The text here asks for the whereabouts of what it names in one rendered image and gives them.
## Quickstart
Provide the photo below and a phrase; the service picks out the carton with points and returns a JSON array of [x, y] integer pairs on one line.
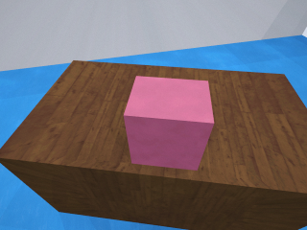
[[168, 122]]

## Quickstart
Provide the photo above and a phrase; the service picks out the pedestal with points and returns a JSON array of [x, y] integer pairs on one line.
[[73, 151]]

